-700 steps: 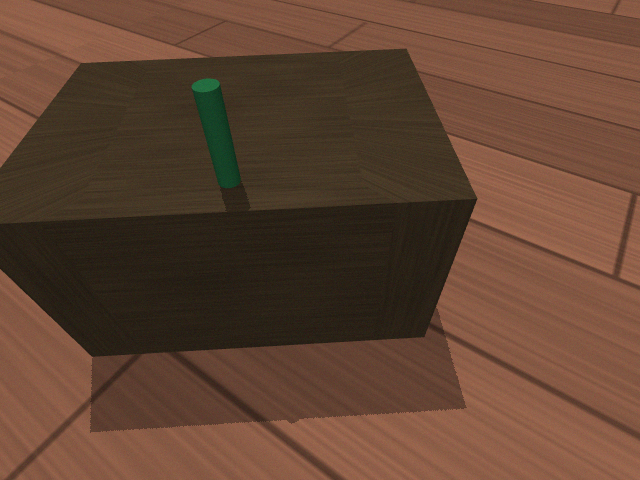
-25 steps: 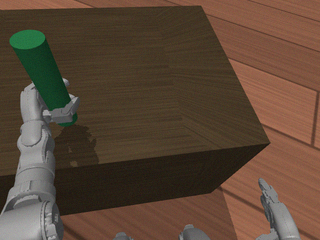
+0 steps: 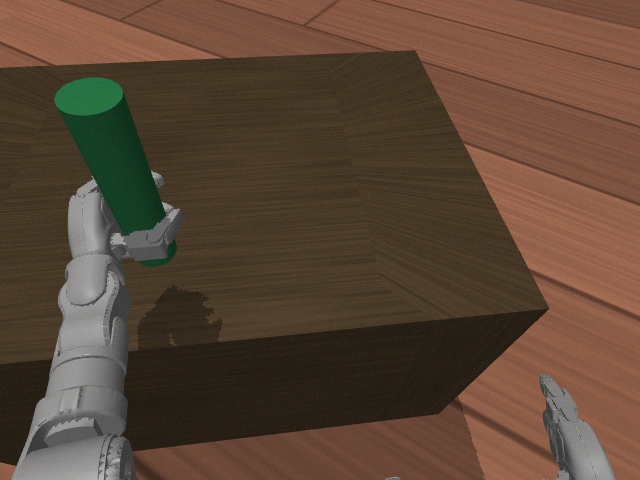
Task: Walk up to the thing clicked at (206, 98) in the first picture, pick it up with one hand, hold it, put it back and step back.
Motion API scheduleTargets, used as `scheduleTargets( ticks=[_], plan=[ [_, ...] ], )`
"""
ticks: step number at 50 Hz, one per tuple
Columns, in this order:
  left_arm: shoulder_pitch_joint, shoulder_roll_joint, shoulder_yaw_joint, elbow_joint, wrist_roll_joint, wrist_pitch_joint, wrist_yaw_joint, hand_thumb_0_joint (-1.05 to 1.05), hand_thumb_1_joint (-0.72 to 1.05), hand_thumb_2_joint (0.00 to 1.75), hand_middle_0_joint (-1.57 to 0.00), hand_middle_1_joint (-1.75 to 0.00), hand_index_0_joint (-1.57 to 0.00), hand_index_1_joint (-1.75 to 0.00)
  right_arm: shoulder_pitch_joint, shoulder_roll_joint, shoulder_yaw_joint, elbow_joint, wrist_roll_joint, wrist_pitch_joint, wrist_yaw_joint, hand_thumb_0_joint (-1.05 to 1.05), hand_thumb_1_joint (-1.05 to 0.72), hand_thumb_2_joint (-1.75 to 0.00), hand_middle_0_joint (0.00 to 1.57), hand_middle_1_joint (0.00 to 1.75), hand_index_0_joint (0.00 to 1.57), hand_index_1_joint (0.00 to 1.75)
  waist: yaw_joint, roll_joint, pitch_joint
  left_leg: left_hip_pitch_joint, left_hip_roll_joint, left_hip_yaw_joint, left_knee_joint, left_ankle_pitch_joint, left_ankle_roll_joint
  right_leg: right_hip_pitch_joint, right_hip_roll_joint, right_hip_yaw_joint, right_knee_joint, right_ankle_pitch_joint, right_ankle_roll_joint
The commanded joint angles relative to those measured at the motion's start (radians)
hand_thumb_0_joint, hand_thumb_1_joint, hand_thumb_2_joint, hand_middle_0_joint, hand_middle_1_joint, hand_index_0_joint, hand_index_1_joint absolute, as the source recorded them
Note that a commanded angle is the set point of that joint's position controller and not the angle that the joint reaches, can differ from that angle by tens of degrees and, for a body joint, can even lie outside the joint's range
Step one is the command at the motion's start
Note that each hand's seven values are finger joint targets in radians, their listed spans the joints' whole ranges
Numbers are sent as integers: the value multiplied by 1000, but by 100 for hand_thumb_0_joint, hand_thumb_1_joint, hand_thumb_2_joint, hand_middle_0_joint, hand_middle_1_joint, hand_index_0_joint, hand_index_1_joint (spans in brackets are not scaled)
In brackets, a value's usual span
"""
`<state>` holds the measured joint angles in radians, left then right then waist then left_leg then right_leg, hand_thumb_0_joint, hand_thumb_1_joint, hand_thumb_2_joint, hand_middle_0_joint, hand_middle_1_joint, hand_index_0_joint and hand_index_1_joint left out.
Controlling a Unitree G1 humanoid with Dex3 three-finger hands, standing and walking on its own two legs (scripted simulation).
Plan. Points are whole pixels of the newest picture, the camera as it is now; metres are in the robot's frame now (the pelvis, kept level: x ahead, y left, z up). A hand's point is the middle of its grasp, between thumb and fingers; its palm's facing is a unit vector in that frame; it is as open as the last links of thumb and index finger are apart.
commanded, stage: lift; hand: left
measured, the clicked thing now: (130, 190) +0.44 +0.20 +0.15
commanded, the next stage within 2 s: hold in 1.04 s
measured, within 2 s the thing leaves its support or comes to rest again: neither
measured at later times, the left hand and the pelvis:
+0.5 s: hand (144, 224) +0.37 +0.17 +0.16, palm faces +0.18 -0.98 -0.03, open 7.5 cm; pelvis -0.01 -0.01 +0.02, yaw +1 degrees
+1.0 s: hand (132, 233) +0.33 +0.16 +0.20, palm faces +0.19 -0.98 -0.01, open 7.5 cm; pelvis -0.02 -0.02 +0.03, yaw +1 degrees
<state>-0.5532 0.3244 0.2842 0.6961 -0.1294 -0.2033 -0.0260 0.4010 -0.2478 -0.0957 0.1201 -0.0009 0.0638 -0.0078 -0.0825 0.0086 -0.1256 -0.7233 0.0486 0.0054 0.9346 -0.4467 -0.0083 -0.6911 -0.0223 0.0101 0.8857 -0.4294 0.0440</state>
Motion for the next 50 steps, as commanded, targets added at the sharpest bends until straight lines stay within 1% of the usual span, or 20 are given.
scheduleTargets(
  ticks=[1,2,11,13,17,18,20,23,24,26,30,31,34,35,36,37,38,39,42,50],
  plan=[
    [-414,159,-6,-351,-24,-31,17,0,44,133,-137,-147,-141,-145,-10,-129,-67,-129,13,-57,-28,0,56,-4,5,5,5,5,16,101,-412,341,-19,-3,-137,408,-2,171,37,-44,-93,360,-49],
    [-445,183,8,-440,-31,-25,24,0,41,135,-137,-147,-140,-146,-17,-133,-74,-121,14,-58,-32,0,56,-5,5,5,5,5,24,111,-411,359,-16,-6,-146,416,-6,178,40,-49,-95,355,-50],
    [-287,132,15,-469,-39,101,57,0,42,138,-136,-149,-141,-148,-36,-139,-91,-46,32,-67,-54,0,56,-4,5,5,5,5,40,6,-281,342,-29,21,-206,356,6,259,33,-43,-162,358,-36],
    [-288,89,-25,-536,-41,117,49,0,43,137,-136,-149,-140,-147,-34,-87,-45,-51,33,-76,-51,0,57,-4,5,5,5,5,44,2,-274,348,-31,23,-212,363,7,276,32,-48,-169,364,-34],
    [-260,123,3,-620,-43,167,51,0,41,137,-136,-149,-140,-147,-61,-122,-74,-31,36,-95,-57,0,56,-4,5,5,5,5,53,-6,-287,361,-38,31,-232,345,11,318,24,-42,-195,360,-29],
    [-297,113,-13,-667,-40,173,54,0,42,136,-135,-147,-139,-146,-68,-87,-42,-9,36,-100,-55,0,56,-4,5,5,5,5,58,31,-269,372,-40,33,-237,347,8,313,22,-41,-197,358,-31],
    [-260,93,-18,-667,-47,193,59,0,42,138,-137,-149,-140,-148,-92,-107,-63,12,35,-112,-62,0,56,-4,5,5,5,5,61,44,-244,385,-35,29,-253,329,2,298,27,-49,-207,321,-36],
    [-249,84,-30,-736,-44,216,66,0,45,137,-137,-148,-141,-147,-110,-98,-44,13,35,-133,-70,0,56,-4,5,5,5,5,58,34,-260,408,-36,25,-265,309,6,318,23,-47,-225,308,-35],
    [-286,116,-15,-802,-43,218,69,0,45,138,-136,-149,-140,-147,-121,-104,-51,11,34,-140,-75,0,56,-4,5,5,5,5,55,35,-265,418,-38,26,-270,298,6,321,21,-45,-236,300,-32],
    [-218,71,-32,-751,-47,240,68,0,45,137,-138,-149,-142,-147,-122,-73,-22,42,33,-153,-77,0,56,-4,5,5,5,5,60,8,-218,403,-38,26,-279,276,9,324,19,-47,-251,276,-31],
    [-168,66,-13,-741,-60,286,66,0,42,138,-137,-149,-141,-148,-131,-102,-43,81,32,-171,-84,0,56,-4,5,5,5,5,54,-27,-205,419,-42,31,-298,253,16,334,14,-43,-279,262,-24],
    [-191,68,-18,-782,-57,294,65,0,44,139,-137,-150,-141,-149,-129,-71,-14,108,32,-177,-79,0,57,-4,5,5,5,5,67,9,-180,410,-43,30,-310,240,12,331,15,-46,-283,246,-28],
    [-188,86,-3,-802,-51,318,68,0,45,139,-137,-150,-142,-148,-144,-81,-26,131,35,-191,-78,0,56,-4,5,5,5,5,69,5,-175,435,-44,28,-325,227,11,334,14,-49,-295,223,-31],
    [-221,56,-33,-849,-54,323,63,0,46,139,-139,-151,-143,-149,-160,-65,-15,142,33,-200,-76,0,56,-4,5,5,5,5,62,9,-151,430,-45,29,-329,215,12,327,14,-51,-302,214,-30],
    [-217,64,-13,-846,-62,331,64,0,45,138,-138,-150,-142,-149,-158,-98,-44,147,33,-208,-80,0,56,-4,5,5,5,5,59,-13,-168,445,-43,25,-330,223,13,330,15,-51,-302,219,-29],
    [-142,75,12,-761,-60,348,65,0,46,138,-138,-150,-143,-148,-155,-89,-30,153,35,-210,-80,0,56,-4,5,5,5,5,65,-41,-135,430,-45,27,-334,219,16,332,14,-51,-312,216,-25],
    [-149,47,-16,-795,-63,354,59,0,47,138,-138,-150,-142,-148,-165,-72,-12,156,34,-215,-77,0,56,-4,5,5,5,5,65,-25,-126,425,-46,28,-340,211,16,334,13,-49,-318,211,-26],
    [-192,73,-2,-841,-65,359,59,0,47,139,-138,-150,-142,-149,-191,-92,-33,167,34,-223,-77,0,56,-4,5,5,5,5,71,-6,-121,423,-48,29,-349,181,14,329,13,-49,-325,181,-28],
    [-165,55,-9,-834,-62,374,59,0,49,139,-137,-150,-141,-148,-189,-71,-9,173,34,-235,-75,0,56,-4,5,5,5,5,75,-8,-127,435,-47,24,-369,156,14,338,14,-53,-337,154,-30],
    [-172,65,1,-927,-66,395,65,0,45,136,-136,-148,-140,-146,-203,-79,-24,224,32,-274,-84,0,55,-4,5,5,5,5,78,-9,-160,474,-52,26,-372,193,15,374,9,-49,-357,184,-26]
  ],
)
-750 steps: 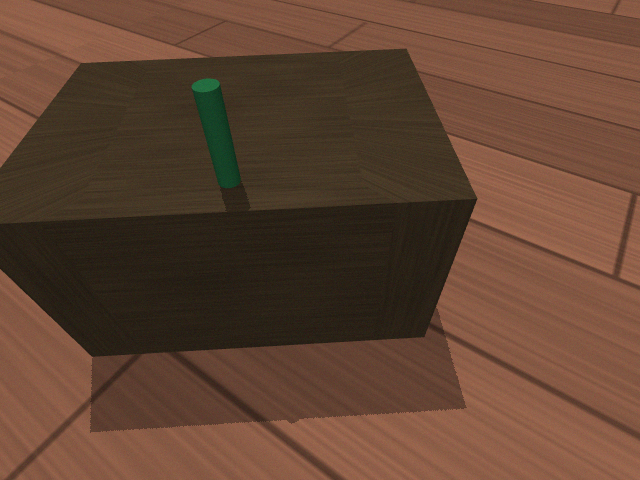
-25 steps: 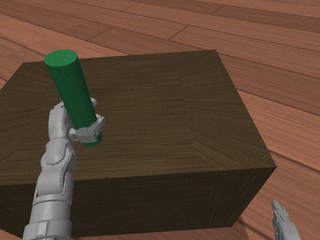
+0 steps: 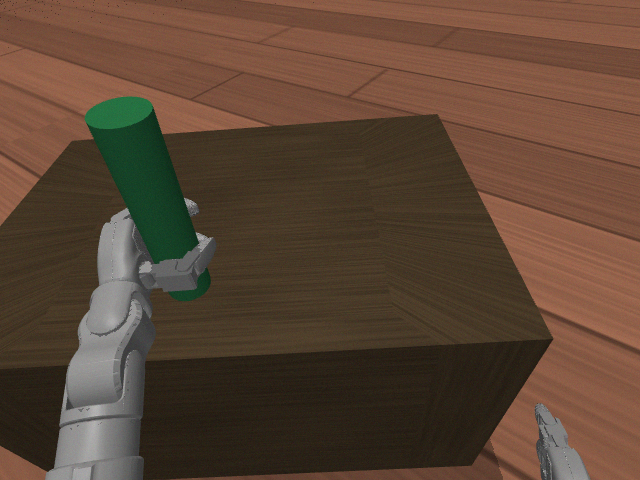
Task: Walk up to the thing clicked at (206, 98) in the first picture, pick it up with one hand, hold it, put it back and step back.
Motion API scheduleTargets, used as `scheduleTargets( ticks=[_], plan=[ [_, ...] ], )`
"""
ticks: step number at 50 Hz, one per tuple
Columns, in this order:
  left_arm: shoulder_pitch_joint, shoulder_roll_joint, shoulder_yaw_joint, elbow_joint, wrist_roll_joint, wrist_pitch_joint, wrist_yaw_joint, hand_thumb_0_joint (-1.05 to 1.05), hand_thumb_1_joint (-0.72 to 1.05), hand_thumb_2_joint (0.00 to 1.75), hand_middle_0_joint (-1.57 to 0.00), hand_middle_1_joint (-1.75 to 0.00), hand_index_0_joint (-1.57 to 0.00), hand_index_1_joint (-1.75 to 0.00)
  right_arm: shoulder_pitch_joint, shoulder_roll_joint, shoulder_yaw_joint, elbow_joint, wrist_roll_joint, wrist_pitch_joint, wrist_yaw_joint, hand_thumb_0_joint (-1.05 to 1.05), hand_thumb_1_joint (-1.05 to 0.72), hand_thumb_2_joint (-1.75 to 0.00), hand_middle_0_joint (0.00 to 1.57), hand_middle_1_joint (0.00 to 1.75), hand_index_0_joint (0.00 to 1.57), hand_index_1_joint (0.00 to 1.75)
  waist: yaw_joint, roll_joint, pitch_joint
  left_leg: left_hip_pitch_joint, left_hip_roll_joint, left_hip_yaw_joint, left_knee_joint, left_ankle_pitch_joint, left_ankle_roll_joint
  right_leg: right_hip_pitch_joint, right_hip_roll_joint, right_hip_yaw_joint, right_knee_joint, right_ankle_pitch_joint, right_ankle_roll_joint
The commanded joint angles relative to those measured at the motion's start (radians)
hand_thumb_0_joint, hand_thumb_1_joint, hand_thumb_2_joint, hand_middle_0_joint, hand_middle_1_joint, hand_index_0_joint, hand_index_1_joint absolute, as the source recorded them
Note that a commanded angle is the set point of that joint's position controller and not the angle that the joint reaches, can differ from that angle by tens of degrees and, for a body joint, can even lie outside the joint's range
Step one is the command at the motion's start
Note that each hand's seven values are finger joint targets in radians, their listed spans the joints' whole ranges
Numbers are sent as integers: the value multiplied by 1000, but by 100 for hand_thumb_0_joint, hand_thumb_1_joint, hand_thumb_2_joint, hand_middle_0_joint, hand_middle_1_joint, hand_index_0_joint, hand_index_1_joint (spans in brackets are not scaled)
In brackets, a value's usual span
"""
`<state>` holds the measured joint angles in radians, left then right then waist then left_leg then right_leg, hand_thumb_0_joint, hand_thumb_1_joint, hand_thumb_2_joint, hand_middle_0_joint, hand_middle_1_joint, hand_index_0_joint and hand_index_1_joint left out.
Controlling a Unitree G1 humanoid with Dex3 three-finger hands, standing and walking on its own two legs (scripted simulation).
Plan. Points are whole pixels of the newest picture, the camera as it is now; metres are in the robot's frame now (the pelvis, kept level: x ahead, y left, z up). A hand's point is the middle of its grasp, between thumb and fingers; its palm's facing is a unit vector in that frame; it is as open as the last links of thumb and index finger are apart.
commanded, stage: lift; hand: left
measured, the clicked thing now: (161, 216) +0.35 +0.17 +0.22
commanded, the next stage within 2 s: hold in 0.04 s
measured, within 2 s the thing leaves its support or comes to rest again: neither
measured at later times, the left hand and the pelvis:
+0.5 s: hand (176, 229) +0.36 +0.17 +0.19, palm faces +0.14 -0.99 +0.00, open 7.5 cm; pelvis +0.02 +0.01 +0.01, yaw +0 degrees
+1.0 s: hand (174, 224) +0.36 +0.17 +0.20, palm faces +0.15 -0.99 +0.00, open 7.5 cm; pelvis +0.02 +0.00 +0.01, yaw +1 degrees
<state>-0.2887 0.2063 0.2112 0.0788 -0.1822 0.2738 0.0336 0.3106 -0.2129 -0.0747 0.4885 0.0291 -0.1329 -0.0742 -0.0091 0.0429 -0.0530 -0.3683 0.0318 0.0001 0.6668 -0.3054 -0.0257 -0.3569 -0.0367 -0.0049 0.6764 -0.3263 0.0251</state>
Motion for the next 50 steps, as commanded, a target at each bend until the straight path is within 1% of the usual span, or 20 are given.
scheduleTargets(
  ticks=[1,2,3,6,13,16,19,23,27,29,31,32,33,34,35,36,38,41,43,50],
  plan=[
    [-400,168,72,-262,-15,-74,6,0,44,135,-135,-147,-139,-145,-111,-122,-46,-160,3,-80,-19,0,55,-4,5,5,5,5,-6,-60,-233,131,-33,30,-103,75,35,48,23,-34,-145,108,-5],
    [-443,200,83,-353,-15,-76,7,0,44,134,-135,-146,-139,-145,-130,-122,-53,-145,5,-82,-20,0,55,-4,5,5,5,5,10,-20,-245,133,-38,32,-106,83,31,53,21,-31,-146,115,-7],
    [-455,174,62,-345,-14,-71,6,0,43,134,-135,-146,-139,-145,-134,-119,-47,-170,3,-90,-20,0,55,-5,5,5,5,5,-5,-43,-248,152,-34,31,-105,90,32,49,24,-35,-146,119,-7],
    [-390,155,60,-295,-14,-51,3,0,43,134,-136,-147,-140,-146,-121,-94,-28,-113,3,-93,-18,0,55,-5,5,5,5,5,6,-34,-202,138,-30,22,-122,99,30,53,30,-45,-148,125,-11],
    [-420,161,57,-373,-23,-16,-11,0,48,133,-137,-146,-139,-145,-132,-113,-57,-83,6,-113,-7,0,55,-5,5,5,5,5,1,-10,-176,147,-28,18,-139,112,26,51,35,-54,-162,138,-14],
    [-378,167,86,-345,-31,7,-12,0,44,130,-135,-144,-137,-143,-129,-111,-55,-82,7,-114,-4,0,54,-5,5,5,5,5,6,-26,-233,182,-28,20,-121,188,29,84,33,-51,-154,207,-10],
    [-364,144,63,-361,-31,21,-14,0,43,130,-135,-144,-138,-143,-127,-133,-70,-92,5,-113,-2,0,54,-5,5,5,5,5,-2,-56,-239,194,-24,17,-120,236,30,99,36,-55,-150,253,-9],
    [-375,162,79,-442,-29,28,-10,0,43,128,-135,-144,-138,-142,-150,-117,-56,-95,5,-116,-1,0,54,-5,5,5,5,5,18,-43,-261,209,-31,17,-118,262,29,119,30,-53,-152,272,-8],
    [-332,108,40,-396,-29,49,-10,0,44,128,-134,-143,-137,-142,-142,-114,-51,-65,4,-112,1,0,54,-5,5,5,5,5,8,-32,-215,192,-25,11,-132,269,22,110,36,-58,-153,274,-13],
    [-367,166,84,-466,-25,50,-4,0,45,129,-135,-144,-138,-143,-157,-132,-70,-70,6,-112,0,0,54,-5,5,5,5,5,15,-3,-242,213,-28,11,-134,269,22,120,34,-58,-154,274,-16],
    [-374,157,63,-530,-24,45,-6,0,44,130,-135,-144,-138,-143,-147,-114,-61,-63,7,-113,5,0,55,-5,5,5,5,5,14,15,-221,213,-28,13,-139,253,20,103,36,-61,-157,257,-17],
    [-313,140,72,-436,-25,57,-5,0,44,129,-135,-144,-138,-143,-137,-120,-69,-64,5,-113,3,0,54,-5,5,5,5,5,5,-39,-211,209,-27,11,-135,257,24,117,36,-62,-163,261,-12],
    [-373,149,65,-555,-29,48,-5,0,43,128,-135,-144,-138,-143,-143,-124,-75,-56,5,-115,4,0,54,-5,5,5,5,5,14,-10,-223,214,-29,11,-136,258,23,118,34,-62,-164,266,-13],
    [-324,149,86,-467,-32,59,-4,0,41,128,-135,-144,-138,-143,-130,-112,-66,-44,5,-115,4,0,54,-5,5,5,5,5,10,-38,-220,213,-32,14,-125,271,29,121,30,-58,-165,284,-8],
    [-338,135,67,-515,-36,60,-9,0,42,129,-136,-145,-139,-143,-142,-103,-57,-50,6,-116,6,0,54,-5,5,5,5,5,11,-34,-207,205,-34,18,-127,262,29,112,30,-57,-168,280,-7],
    [-302,131,70,-450,-37,74,-11,0,40,128,-134,-144,-137,-143,-148,-131,-82,-59,5,-115,2,0,54,-5,5,5,5,5,-3,-48,-211,217,-34,19,-125,268,32,112,29,-54,-171,291,-3],
    [-336,113,45,-464,-33,83,-10,0,40,129,-136,-144,-138,-143,-156,-114,-62,-50,3,-116,3,0,54,-5,5,5,5,5,-2,-43,-220,223,-37,20,-121,287,33,121,24,-52,-171,315,-2],
    [-381,142,67,-473,-30,90,-9,0,41,131,-137,-146,-140,-145,-173,-101,-46,-46,4,-118,4,0,55,-5,5,5,5,5,11,-33,-212,216,-38,17,-132,274,31,119,24,-54,-173,297,-6],
    [-382,155,80,-438,-30,92,-10,0,43,132,-139,-147,-141,-147,-179,-139,-76,-44,2,-118,-2,0,55,-5,5,5,5,5,8,-59,-212,211,-38,14,-140,249,33,119,25,-57,-184,273,-7],
    [-372,148,85,-412,-32,91,-13,0,46,132,-139,-147,-142,-146,-151,-118,-62,-39,7,-120,7,0,55,-5,5,5,5,5,11,-38,-223,223,-36,14,-144,254,30,124,28,-62,-179,269,-11]
  ],
)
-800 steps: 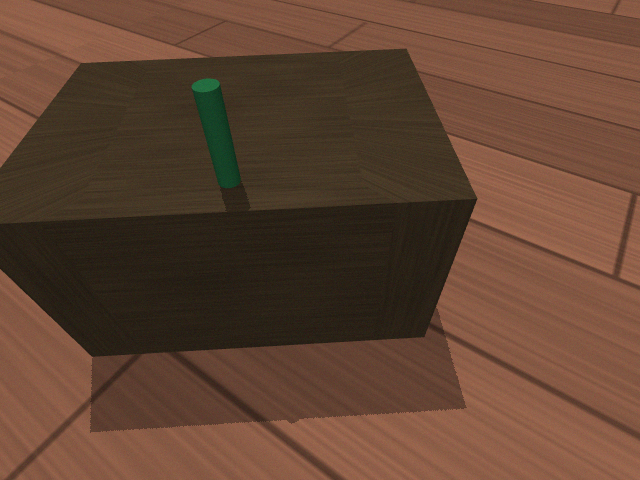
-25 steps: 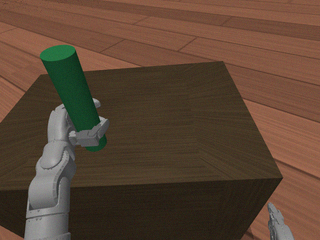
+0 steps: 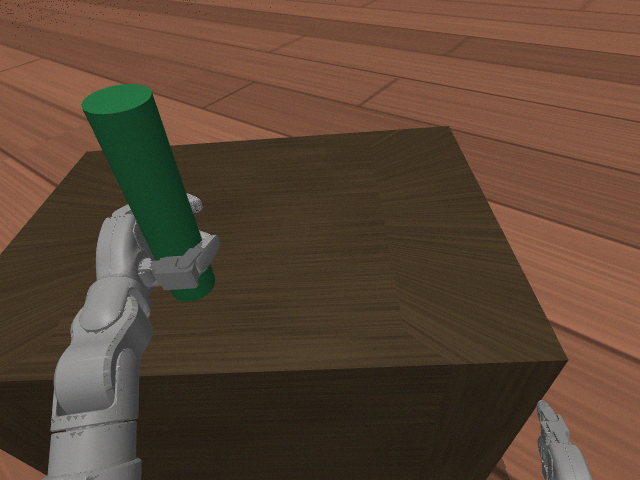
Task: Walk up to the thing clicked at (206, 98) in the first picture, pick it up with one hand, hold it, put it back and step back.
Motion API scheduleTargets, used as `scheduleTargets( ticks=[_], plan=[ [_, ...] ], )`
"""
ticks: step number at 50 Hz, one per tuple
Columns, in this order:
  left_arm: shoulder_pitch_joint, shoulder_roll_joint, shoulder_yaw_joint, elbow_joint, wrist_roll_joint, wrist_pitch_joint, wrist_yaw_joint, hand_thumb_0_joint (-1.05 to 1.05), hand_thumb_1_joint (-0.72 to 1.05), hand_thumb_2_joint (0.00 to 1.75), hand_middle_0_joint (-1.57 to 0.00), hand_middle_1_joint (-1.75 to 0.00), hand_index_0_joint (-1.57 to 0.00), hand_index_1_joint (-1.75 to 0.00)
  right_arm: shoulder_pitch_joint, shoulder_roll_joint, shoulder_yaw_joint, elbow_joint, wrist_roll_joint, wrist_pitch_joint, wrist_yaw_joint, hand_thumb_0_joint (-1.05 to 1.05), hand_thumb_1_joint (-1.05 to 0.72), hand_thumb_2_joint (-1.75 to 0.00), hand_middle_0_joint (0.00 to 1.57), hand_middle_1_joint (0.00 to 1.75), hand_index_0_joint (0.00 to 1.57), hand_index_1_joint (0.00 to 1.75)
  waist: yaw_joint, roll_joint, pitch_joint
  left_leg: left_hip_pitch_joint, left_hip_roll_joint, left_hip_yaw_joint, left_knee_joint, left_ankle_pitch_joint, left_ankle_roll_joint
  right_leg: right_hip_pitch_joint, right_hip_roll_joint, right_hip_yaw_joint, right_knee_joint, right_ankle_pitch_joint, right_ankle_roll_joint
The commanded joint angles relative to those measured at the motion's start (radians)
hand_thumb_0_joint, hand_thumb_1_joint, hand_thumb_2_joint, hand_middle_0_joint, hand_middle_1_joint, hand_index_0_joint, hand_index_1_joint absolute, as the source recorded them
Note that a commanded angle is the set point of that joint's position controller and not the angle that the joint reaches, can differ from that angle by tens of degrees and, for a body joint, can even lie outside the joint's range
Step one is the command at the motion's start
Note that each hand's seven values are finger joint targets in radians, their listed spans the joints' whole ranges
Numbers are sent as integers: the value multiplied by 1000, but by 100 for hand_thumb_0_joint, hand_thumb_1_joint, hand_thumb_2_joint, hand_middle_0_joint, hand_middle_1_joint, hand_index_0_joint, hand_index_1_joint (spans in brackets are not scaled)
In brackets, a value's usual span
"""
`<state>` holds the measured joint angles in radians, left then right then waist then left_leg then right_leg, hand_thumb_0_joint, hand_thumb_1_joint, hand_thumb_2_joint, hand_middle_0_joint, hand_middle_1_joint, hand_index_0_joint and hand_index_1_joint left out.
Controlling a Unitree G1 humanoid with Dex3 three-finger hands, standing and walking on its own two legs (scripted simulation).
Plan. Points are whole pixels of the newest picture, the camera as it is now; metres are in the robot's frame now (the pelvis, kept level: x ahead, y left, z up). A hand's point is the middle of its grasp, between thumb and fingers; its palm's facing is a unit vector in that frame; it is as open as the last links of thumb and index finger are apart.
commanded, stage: hold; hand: left
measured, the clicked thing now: (163, 210) +0.34 +0.17 +0.24
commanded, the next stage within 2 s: crouch in 1.74 s
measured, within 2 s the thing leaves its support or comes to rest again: neither
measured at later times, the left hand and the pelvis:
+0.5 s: hand (172, 246) +0.33 +0.17 +0.20, palm faces +0.13 -0.99 +0.00, open 7.5 cm; pelvis +0.00 +0.00 +0.00, yaw +0 degrees
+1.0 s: hand (181, 255) +0.33 +0.16 +0.18, palm faces +0.13 -0.99 +0.00, open 7.5 cm; pelvis +0.00 +0.00 +0.00, yaw +0 degrees
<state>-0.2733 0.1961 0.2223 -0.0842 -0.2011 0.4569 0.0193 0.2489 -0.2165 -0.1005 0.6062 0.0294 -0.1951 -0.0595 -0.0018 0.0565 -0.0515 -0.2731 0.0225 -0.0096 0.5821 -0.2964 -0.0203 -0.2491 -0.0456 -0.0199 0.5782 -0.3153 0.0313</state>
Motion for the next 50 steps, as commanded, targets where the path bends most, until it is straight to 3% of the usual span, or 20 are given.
scheduleTargets(
  ticks=[1,3,4,7,10,12,13,15,18,26,30,31,32,33,39,42,43,45,46,50],
  plan=[
    [-395,167,75,-298,-12,-101,1,0,46,132,-138,-147,-141,-146,-101,-114,-39,-166,7,-60,-6,0,55,-5,5,5,5,5,11,-52,-222,121,-25,21,-66,237,22,13,40,-49,-81,243,-19],
    [-395,171,75,-321,-18,-109,-3,0,47,132,-138,-147,-141,-146,-104,-122,-42,-161,7,-59,-4,0,55,-5,5,5,5,5,15,-44,-216,112,-26,21,-68,232,23,20,39,-49,-86,242,-20],
    [-343,136,55,-232,-15,-99,-8,0,47,131,-138,-146,-141,-145,-109,-114,-36,-173,7,-62,-4,0,55,-5,5,5,5,5,4,-67,-214,118,-26,22,-60,237,26,21,38,-48,-87,249,-15],
    [-389,188,78,-346,-5,-117,0,0,48,131,-137,-146,-140,-144,-112,-127,-50,-156,5,-60,-5,0,55,-5,5,5,5,5,11,-7,-228,125,-25,23,-75,207,18,12,41,-46,-91,213,-23],
    [-335,135,49,-259,-13,-102,-2,0,51,131,-137,-145,-140,-144,-141,-133,-48,-139,2,-69,-11,0,55,-5,5,5,5,5,2,-47,-168,91,-25,21,-82,160,23,-1,42,-44,-109,175,-19],
    [-415,193,85,-358,-14,-112,-1,0,49,131,-137,-145,-140,-144,-145,-118,-35,-136,1,-74,-13,0,55,-5,5,5,5,5,15,-23,-206,103,-29,23,-81,148,23,12,40,-41,-110,162,-19],
    [-419,204,87,-352,-13,-112,0,0,50,132,-137,-146,-140,-145,-138,-144,-58,-143,1,-74,-17,0,55,-5,5,5,5,5,-4,-35,-204,116,-28,25,-84,139,25,2,41,-41,-114,156,-17],
    [-380,171,76,-316,-15,-106,1,0,49,132,-135,-145,-138,-144,-120,-103,-26,-110,0,-76,-15,0,55,-5,5,5,5,5,4,-53,-180,104,-27,22,-84,141,25,-1,42,-45,-112,153,-17],
    [-375,180,89,-306,-23,-97,-3,0,49,131,-136,-145,-139,-143,-122,-133,-51,-106,1,-79,-19,0,55,-5,5,5,5,5,5,-53,-226,121,-25,21,-77,188,24,20,43,-44,-101,200,-18],
    [-349,133,30,-305,-25,-77,-25,0,52,134,-138,-148,-141,-146,-137,-116,-31,-95,7,-84,-12,0,56,-5,5,5,5,5,9,-26,-157,103,-27,22,-92,171,20,-15,44,-49,-107,183,-23],
    [-422,151,51,-334,-21,-83,-9,0,46,132,-137,-146,-139,-145,-143,-123,-37,-121,3,-95,-13,0,55,-5,5,5,5,5,-1,-48,-200,132,-25,20,-83,196,23,0,44,-47,-100,207,-19],
    [-384,170,86,-286,-22,-83,1,0,46,132,-135,-146,-138,-145,-120,-147,-58,-115,3,-92,-16,0,55,-5,5,5,5,5,1,-65,-199,124,-21,17,-86,190,22,4,47,-48,-100,199,-20],
    [-372,158,81,-281,-19,-87,4,0,49,133,-135,-145,-138,-144,-140,-110,-25,-112,2,-90,-13,0,56,-5,5,5,5,5,20,-59,-176,98,-26,20,-86,179,21,9,44,-48,-107,187,-20],
    [-386,173,99,-303,-19,-95,9,0,49,132,-134,-145,-137,-144,-129,-131,-50,-106,-1,-91,-15,0,56,-5,5,5,5,5,13,-66,-214,117,-24,19,-82,194,23,22,44,-46,-101,200,-19],
    [-347,176,101,-325,-11,-108,13,0,48,132,-133,-144,-136,-143,-118,-113,-36,-124,1,-80,-14,0,55,-5,5,5,5,5,22,-43,-238,128,-25,23,-65,262,21,43,41,-44,-86,265,-17],
    [-351,160,65,-334,-8,-110,-3,0,48,132,-135,-146,-138,-145,-134,-100,-22,-128,-1,-79,-12,0,55,-5,5,5,5,5,17,-38,-219,122,-29,27,-67,243,23,30,38,-41,-91,255,-16],
    [-343,167,69,-298,-10,-106,-7,0,47,132,-136,-146,-139,-145,-144,-128,-47,-122,0,-79,-15,0,55,-5,5,5,5,5,9,-45,-219,124,-31,29,-64,245,26,30,34,-37,-95,263,-14],
    [-275,92,21,-221,-20,-90,-21,0,48,133,-136,-146,-139,-145,-169,-89,-3,-125,2,-82,-10,0,55,-5,5,5,5,5,13,-79,-151,93,-30,28,-71,210,29,7,36,-41,-103,230,-13],
    [-289,97,14,-226,-19,-89,-26,0,48,133,-136,-146,-139,-145,-161,-107,-20,-115,1,-83,-13,0,55,-5,5,5,5,5,3,-66,-158,92,-29,26,-77,200,29,1,37,-40,-105,222,-15],
    [-376,184,79,-309,-14,-106,-19,0,51,133,-135,-146,-139,-145,-122,-130,-42,-106,2,-81,-10,0,56,-5,5,5,5,5,2,-28,-199,121,-29,27,-77,207,25,5,39,-41,-102,226,-19]
  ],
)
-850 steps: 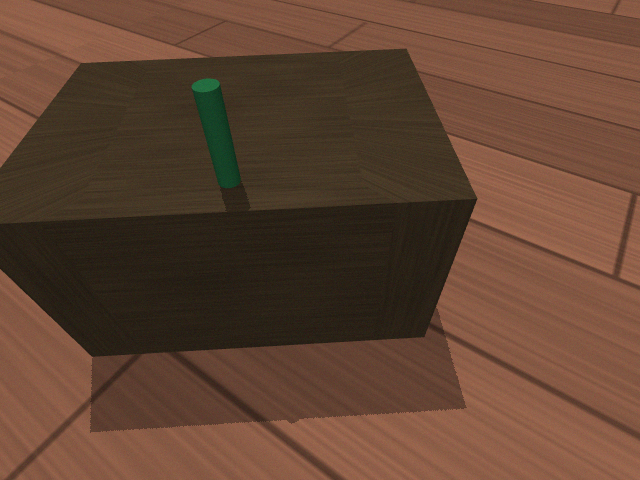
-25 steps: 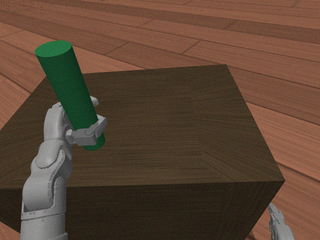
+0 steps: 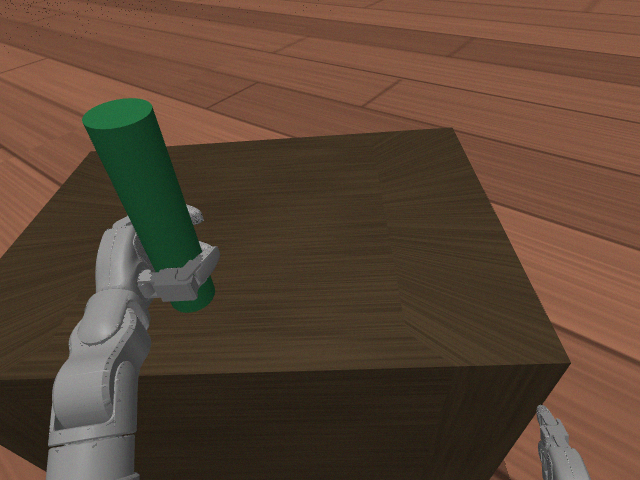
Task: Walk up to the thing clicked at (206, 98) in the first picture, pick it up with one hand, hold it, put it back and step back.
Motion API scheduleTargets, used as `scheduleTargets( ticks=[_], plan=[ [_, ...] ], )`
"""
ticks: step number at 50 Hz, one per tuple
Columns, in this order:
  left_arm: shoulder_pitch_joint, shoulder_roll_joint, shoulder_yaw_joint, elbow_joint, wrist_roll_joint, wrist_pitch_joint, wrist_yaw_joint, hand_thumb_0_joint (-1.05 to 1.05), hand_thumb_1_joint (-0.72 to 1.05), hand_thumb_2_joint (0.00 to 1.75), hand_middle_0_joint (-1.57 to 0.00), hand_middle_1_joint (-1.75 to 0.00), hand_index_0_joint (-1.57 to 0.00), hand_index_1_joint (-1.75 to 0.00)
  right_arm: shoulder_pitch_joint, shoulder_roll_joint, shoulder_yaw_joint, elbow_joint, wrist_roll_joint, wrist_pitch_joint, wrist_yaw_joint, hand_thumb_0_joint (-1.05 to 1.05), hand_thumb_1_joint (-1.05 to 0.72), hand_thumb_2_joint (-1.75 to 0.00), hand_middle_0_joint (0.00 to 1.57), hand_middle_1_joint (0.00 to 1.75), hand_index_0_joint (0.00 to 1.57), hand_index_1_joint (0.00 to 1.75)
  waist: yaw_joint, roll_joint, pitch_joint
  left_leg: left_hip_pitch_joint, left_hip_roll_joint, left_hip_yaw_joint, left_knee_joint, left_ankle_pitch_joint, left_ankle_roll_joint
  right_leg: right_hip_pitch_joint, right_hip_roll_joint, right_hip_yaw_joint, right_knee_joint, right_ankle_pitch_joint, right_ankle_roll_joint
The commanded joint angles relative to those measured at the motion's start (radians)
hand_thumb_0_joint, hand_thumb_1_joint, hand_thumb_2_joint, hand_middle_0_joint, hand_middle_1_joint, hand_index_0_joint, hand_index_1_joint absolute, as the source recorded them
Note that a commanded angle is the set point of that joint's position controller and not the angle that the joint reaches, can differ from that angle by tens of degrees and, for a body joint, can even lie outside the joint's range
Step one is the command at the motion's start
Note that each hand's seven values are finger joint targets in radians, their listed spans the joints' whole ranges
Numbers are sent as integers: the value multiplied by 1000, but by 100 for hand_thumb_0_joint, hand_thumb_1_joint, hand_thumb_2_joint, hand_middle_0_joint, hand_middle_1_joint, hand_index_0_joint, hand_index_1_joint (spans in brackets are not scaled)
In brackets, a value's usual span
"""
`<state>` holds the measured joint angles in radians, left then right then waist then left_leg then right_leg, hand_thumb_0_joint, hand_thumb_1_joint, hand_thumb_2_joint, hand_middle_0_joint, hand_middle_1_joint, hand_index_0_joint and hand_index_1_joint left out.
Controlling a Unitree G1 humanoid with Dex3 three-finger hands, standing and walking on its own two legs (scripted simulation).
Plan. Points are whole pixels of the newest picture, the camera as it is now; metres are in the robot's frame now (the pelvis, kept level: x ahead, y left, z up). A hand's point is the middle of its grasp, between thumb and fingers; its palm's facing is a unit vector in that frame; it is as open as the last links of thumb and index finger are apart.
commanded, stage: hold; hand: left
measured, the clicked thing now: (163, 222) +0.33 +0.17 +0.23
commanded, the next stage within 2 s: crouch in 0.74 s
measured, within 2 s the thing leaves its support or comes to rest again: neither
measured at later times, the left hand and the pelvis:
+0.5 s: hand (190, 248) +0.34 +0.16 +0.18, palm faces +0.11 -0.99 +0.01, open 7.5 cm; pelvis +0.00 +0.00 +0.00, yaw +0 degrees
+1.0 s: hand (183, 253) +0.33 +0.17 +0.18, palm faces +0.14 -0.99 +0.01, open 7.5 cm; pelvis +0.00 +0.00 +0.00, yaw +0 degrees
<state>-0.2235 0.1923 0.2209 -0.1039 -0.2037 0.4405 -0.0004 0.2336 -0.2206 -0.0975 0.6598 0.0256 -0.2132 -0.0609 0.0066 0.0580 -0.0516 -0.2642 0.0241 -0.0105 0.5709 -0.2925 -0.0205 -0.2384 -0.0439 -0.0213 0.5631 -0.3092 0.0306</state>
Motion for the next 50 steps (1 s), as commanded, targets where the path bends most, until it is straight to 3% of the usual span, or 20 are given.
scheduleTargets(
  ticks=[1,4,8,9,13,15,16,19,21,25,26,29,30,36,38,39,42,46,47,50],
  plan=[
    [-394,176,82,-257,-8,-94,5,0,53,134,-136,-146,-139,-145,-89,-132,-54,-168,4,-61,-12,0,56,-5,5,5,5,5,-15,-61,-200,114,-28,26,-65,206,27,-3,40,-42,-87,223,-14],
    [-406,194,111,-376,-18,-128,21,0,49,133,-133,-145,-136,-144,-76,-124,-55,-174,6,-62,-12,0,56,-5,5,5,5,5,0,-53,-242,131,-30,26,-52,245,27,23,39,-41,-75,259,-15],
    [-396,184,88,-428,-9,-142,29,0,45,132,-133,-144,-136,-144,-73,-84,-30,-166,4,-63,-13,0,55,-5,5,5,5,5,3,4,-238,126,-33,30,-51,252,21,21,36,-37,-71,262,-18],
    [-335,141,59,-339,-7,-131,26,0,43,131,-134,-145,-136,-144,-101,-111,-46,-202,3,-70,-19,0,55,-5,5,5,5,5,-10,-29,-224,125,-29,29,-52,244,21,16,39,-38,-72,253,-17],
    [-449,170,43,-369,-5,-119,19,0,44,133,-136,-146,-138,-145,-157,-111,-36,-180,0,-76,-21,0,55,-5,5,5,5,5,-12,25,-206,126,-25,21,-70,199,16,-2,41,-41,-81,212,-24],
    [-362,115,14,-225,-9,-88,8,0,46,134,-137,-147,-139,-146,-157,-112,-29,-165,-1,-73,-24,0,56,-5,5,5,5,5,-17,-37,-159,103,-22,15,-75,199,21,-8,44,-45,-87,214,-20],
    [-379,115,20,-212,-13,-82,4,0,46,133,-137,-146,-140,-146,-163,-85,-8,-149,0,-74,-20,0,55,-5,5,5,5,5,-7,-45,-146,86,-24,15,-76,187,23,-5,43,-46,-90,205,-20],
    [-425,171,65,-238,-18,-70,2,0,49,132,-137,-145,-140,-144,-125,-129,-45,-152,2,-67,-21,0,56,-5,5,5,5,5,-5,-51,-195,116,-25,21,-79,204,23,0,45,-48,-90,217,-22],
    [-377,125,50,-208,-23,-59,2,0,50,132,-137,-146,-140,-145,-97,-117,-37,-183,4,-65,-14,0,56,-5,5,5,5,5,-9,-118,-194,114,-23,21,-72,217,26,10,49,-55,-89,226,-17],
    [-383,167,101,-250,-18,-72,19,0,51,131,-134,-145,-137,-143,-67,-123,-55,-185,8,-56,-6,0,56,-5,5,5,5,5,2,-92,-216,124,-26,26,-71,233,24,18,46,-49,-85,236,-18],
    [-424,186,99,-356,-13,-87,23,0,49,131,-134,-145,-137,-143,-67,-115,-58,-185,10,-54,-3,0,56,-5,5,5,5,5,10,-48,-219,125,-30,30,-70,236,22,16,43,-46,-83,239,-20],
    [-385,130,62,-364,-11,-95,35,0,45,130,-133,-144,-136,-143,-84,-89,-32,-208,8,-53,0,0,55,-5,5,5,5,5,9,-46,-214,118,-30,31,-62,243,21,27,40,-43,-80,249,-18],
    [-404,155,70,-401,-7,-101,38,0,43,130,-133,-144,-136,-143,-99,-86,-29,-193,8,-54,0,0,55,-5,5,5,5,5,17,-15,-218,117,-30,30,-65,234,19,27,38,-43,-80,238,-22],
    [-404,149,54,-267,2,-93,32,0,42,131,-134,-145,-137,-144,-171,-139,-55,-170,-3,-62,-21,0,55,-5,5,5,5,5,-14,-42,-199,120,-27,23,-71,192,24,6,37,-35,-90,212,-19],
    [-409,148,53,-257,-7,-88,18,0,46,131,-134,-144,-137,-144,-157,-111,-29,-162,-1,-61,-22,0,56,-5,5,5,5,5,-12,-46,-191,111,-30,26,-71,184,26,5,37,-37,-97,207,-16],
    [-406,149,48,-247,-8,-85,15,0,46,131,-135,-145,-138,-144,-158,-134,-48,-162,-2,-62,-26,0,56,-5,5,5,5,5,-15,-61,-204,122,-28,23,-73,192,27,8,39,-40,-96,214,-16],
    [-401,198,102,-272,-16,-98,6,0,54,140,-132,-149,-135,-148,-104,-112,-38,-144,2,-58,-22,0,56,-6,5,5,5,5,-1,-74,-216,121,-31,26,-69,209,28,16,39,-45,-93,224,-14],
    [-359,150,81,-195,-27,-90,-1,0,45,133,-138,-149,-142,-146,-82,-110,-37,-160,7,-55,-13,0,58,-4,5,5,5,5,-12,-79,-195,115,-29,30,-64,239,29,11,38,-43,-87,260,-14],
    [-415,185,97,-271,-26,-100,3,0,43,134,-138,-150,-143,-147,-81,-92,-22,-158,8,-56,-10,0,58,-4,5,5,5,5,-3,-60,-191,116,-33,33,-64,235,30,4,35,-40,-89,258,-13],
    [-407,172,81,-175,-7,-106,9,0,45,134,-137,-148,-141,-146,-105,-114,-38,-158,3,-60,-10,0,58,-4,5,5,5,5,-19,-63,-162,104,-32,32,-69,220,30,-12,31,-32,-91,249,-13]
  ],
)
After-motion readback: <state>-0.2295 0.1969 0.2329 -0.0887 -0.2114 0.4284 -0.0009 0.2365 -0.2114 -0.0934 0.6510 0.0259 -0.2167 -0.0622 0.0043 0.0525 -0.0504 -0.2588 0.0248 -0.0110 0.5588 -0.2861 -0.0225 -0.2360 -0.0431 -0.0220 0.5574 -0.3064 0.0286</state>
